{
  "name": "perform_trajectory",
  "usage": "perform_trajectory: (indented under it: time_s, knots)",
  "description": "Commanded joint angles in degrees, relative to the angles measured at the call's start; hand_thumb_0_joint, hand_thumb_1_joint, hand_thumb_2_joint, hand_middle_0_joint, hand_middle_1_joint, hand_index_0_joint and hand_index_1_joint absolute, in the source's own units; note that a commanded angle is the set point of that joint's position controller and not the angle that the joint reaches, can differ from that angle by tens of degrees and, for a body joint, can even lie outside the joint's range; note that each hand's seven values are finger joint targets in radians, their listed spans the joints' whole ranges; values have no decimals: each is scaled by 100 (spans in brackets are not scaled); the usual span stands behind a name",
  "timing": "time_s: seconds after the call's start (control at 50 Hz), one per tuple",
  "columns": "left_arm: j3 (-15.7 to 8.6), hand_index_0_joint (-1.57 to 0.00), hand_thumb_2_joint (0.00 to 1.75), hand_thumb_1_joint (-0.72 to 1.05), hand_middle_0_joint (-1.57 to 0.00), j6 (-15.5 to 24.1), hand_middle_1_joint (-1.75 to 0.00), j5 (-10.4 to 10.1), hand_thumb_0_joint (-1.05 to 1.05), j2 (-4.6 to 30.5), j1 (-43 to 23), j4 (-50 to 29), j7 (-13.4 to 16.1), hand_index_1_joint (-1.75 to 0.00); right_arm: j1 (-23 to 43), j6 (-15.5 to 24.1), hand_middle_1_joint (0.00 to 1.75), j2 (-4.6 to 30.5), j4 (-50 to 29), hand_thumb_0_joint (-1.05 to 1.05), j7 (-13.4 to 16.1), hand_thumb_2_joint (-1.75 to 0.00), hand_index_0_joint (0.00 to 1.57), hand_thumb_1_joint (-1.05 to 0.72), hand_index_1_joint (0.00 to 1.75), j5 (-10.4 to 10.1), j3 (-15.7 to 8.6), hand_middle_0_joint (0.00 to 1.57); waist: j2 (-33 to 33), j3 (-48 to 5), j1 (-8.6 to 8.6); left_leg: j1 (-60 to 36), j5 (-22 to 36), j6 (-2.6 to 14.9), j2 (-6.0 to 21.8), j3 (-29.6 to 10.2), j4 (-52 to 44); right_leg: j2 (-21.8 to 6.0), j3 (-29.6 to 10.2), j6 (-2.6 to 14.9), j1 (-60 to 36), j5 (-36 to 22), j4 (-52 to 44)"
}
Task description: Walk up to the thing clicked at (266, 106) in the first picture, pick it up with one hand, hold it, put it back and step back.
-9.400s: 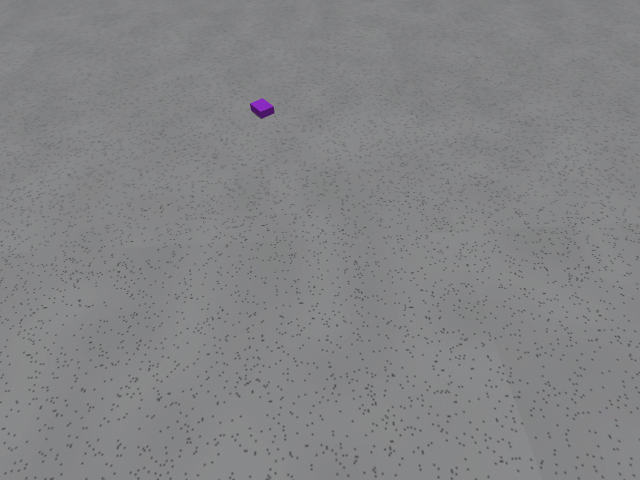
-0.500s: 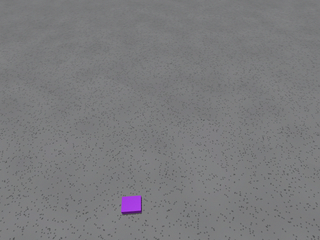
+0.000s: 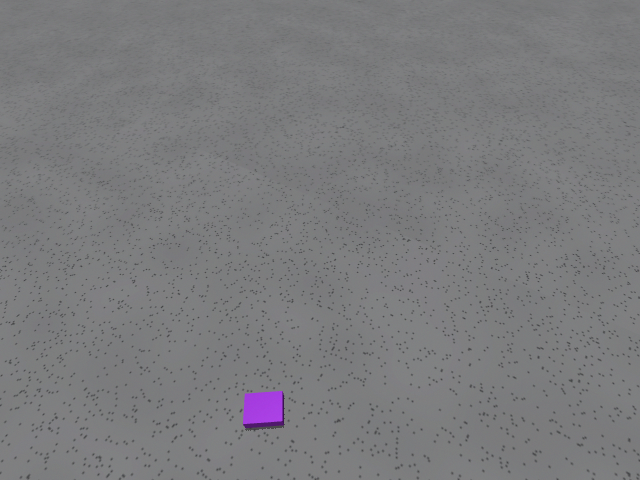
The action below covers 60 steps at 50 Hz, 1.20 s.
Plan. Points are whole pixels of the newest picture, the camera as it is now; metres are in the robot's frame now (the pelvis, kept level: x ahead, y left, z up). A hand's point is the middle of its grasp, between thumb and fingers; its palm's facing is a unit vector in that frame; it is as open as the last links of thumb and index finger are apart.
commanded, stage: stand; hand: left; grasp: from above
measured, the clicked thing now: (264, 409) +0.43 +0.23 -0.76
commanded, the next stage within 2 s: rise first in 0.84 s
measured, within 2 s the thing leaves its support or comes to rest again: neither
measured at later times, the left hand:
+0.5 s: hand out of the picture +0.07 +0.26 -0.16, palm faces -0.02 -0.94 -0.34, open 7.4 cm
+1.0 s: hand out of the picture +0.08 +0.25 -0.16, palm faces +0.02 -0.94 -0.34, open 7.4 cm
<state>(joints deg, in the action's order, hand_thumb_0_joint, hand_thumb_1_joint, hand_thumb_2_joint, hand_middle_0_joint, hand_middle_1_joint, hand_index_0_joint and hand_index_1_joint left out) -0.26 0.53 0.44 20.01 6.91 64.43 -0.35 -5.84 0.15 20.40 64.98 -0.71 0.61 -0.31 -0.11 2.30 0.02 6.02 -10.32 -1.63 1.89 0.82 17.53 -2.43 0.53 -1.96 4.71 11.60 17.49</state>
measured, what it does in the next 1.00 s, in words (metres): stands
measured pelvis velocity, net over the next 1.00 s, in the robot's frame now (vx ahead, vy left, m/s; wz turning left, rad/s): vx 0.00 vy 0.00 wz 0.00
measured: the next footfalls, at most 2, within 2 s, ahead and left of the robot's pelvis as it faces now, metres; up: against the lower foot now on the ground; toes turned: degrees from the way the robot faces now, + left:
none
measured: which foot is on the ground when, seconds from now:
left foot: down 0.00-1.00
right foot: down 0.00-1.00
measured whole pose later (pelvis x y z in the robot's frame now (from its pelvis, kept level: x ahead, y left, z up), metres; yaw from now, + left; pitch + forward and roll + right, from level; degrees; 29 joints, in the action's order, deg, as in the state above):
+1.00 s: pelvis +0.00 +0.00 +0.00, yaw +0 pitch +0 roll +0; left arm -1.3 0.7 -0.6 19.5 7.1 61.1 0.3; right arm -8.0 0.5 20.0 59.4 0.4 -1.1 -0.2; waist -0.2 1.9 -0.1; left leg 8.8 -11.5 -1.3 1.6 0.6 20.1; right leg -2.7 0.7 -2.1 7.3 12.8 19.9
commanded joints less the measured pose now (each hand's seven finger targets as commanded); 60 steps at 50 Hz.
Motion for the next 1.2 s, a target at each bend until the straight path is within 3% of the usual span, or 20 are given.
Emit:
perform_trajectory:
  time_s: [0.0,0.08,0.12,0.28,0.54,0.8,0.9,0.92,0.94,0.96,0.98,1.0,1.02,1.04,1.06,1.1,1.18]
  knots:
    - [-218,-20,90,90,-20,112,-30,13,0,1234,-140,-349,96,-30,179,158,30,1240,-310,0,106,-90,20,-90,30,-2,-228,20,-47,-447,9,-227,1275,230,627,-364,-121,-587,-344,261,16,-1214,-188]
    - [-224,-20,90,90,-20,108,-30,16,0,1251,-142,-333,100,-30,187,146,30,1226,-319,0,108,-90,20,-90,30,-5,-233,20,43,-380,9,-165,999,234,614,-390,-164,-572,-333,255,47,-952,-219]
    - [-213,-20,90,90,-20,114,-30,20,0,1242,-142,-342,103,-30,177,153,30,1193,-329,0,99,-90,20,-90,30,-7,-224,20,71,-428,-14,-237,1289,228,628,-401,-134,-565,-296,264,38,-1211,-166]
    - [-219,-20,90,90,-20,106,-30,4,0,1247,-148,-335,99,-30,169,143,30,1189,-324,0,97,-90,20,-90,30,-7,-224,20,-13,-285,-22,-91,933,214,581,-391,-187,-563,-348,253,71,-919,-227]
    - [-227,-20,90,90,-20,115,-30,13,0,1256,-101,-370,104,-30,128,152,30,1207,-346,0,110,-90,20,-90,30,-10,-223,20,14,-483,-7,-249,1359,223,621,-376,-96,-572,-306,263,-25,-1327,-126]
    - [-214,-20,90,90,-20,97,-30,7,0,1244,-143,-354,109,-30,132,144,30,1198,-344,0,116,-90,20,-90,30,-10,-222,20,23,-386,-10,-184,1261,231,625,-396,-125,-575,-309,269,-23,-1195,-135]
    - [-226,-20,90,90,-20,104,-30,22,0,1249,-121,-369,105,-30,100,162,30,1173,-371,0,123,-90,20,-90,30,-5,-220,20,36,-478,-9,-215,1475,242,625,-353,-71,-606,-318,278,-125,-1436,-103]
    - [-226,-19,91,82,-20,107,-38,21,0,1251,-94,-369,110,-38,124,161,30,1195,-369,0,122,-91,20,-92,30,-16,-222,20,19,-509,7,-299,1533,239,638,-366,-70,-591,-304,266,-69,-1487,-91]
    - [-285,-21,95,74,-25,616,-46,-262,0,278,-2104,-2379,177,-46,-57,404,30,247,-1908,0,228,-92,20,-99,30,-386,-7,20,-158,-7,-674,515,524,181,-171,253,316,221,87,198,1326,-975,296]
    - [-355,-18,95,66,-21,571,-54,-224,0,548,-2891,-1992,194,-54,-291,386,30,421,-1636,0,287,-91,20,-94,30,-382,-40,20,5,-247,-523,479,347,191,-160,196,421,204,154,185,1115,-741,373]
    - [-659,-17,96,59,-19,353,-62,-100,0,1018,-1660,-962,198,-62,-557,315,30,611,-1652,0,352,-91,20,-94,30,-410,-171,20,175,-116,-345,663,252,190,-139,210,467,243,200,217,1101,-554,403]
    - [-757,-15,95,51,-16,249,-70,23,0,1099,-1538,-592,105,-70,-596,295,30,604,-1748,0,341,-90,20,-92,30,-351,-240,20,326,-269,-319,882,209,214,-193,192,728,238,204,225,1227,-432,541]
    - [-905,-13,96,43,-14,227,-77,141,0,1352,-1842,-582,31,-77,-663,302,30,591,-1888,0,343,-90,20,-92,30,-334,-272,20,355,-462,-243,1053,288,222,-186,162,943,253,203,237,1351,-479,751]
    - [-1052,-12,96,35,-11,248,-84,329,0,1442,-1690,-582,-46,-84,-710,330,30,594,-2038,0,339,-90,20,-92,30,-233,-395,20,311,-967,-156,1013,453,211,-195,160,1178,232,173,240,1312,-645,1014]
    - [-1198,-12,94,27,-10,177,-90,503,0,1388,-1003,-308,-103,-88,-886,332,30,542,-2079,0,309,-90,20,-91,30,-160,-470,20,6,-1345,-7,1135,706,174,-261,169,1405,195,157,267,1268,-850,1244]
    - [-1204,-9,97,11,-7,70,-99,664,0,1251,-603,-791,-157,-96,-936,349,30,491,-2447,0,260,-90,20,-93,30,-161,-514,20,-211,-1716,171,1231,924,136,-297,181,1581,212,136,291,1196,-965,1481]
    - [-1148,-7,100,-20,-7,-458,-101,830,0,1000,-327,-1102,-63,-101,-753,338,30,402,-2901,0,194,-90,20,-91,30,-227,-520,20,-111,-1372,78,1585,607,124,-246,96,1582,276,212,281,1484,-524,1491]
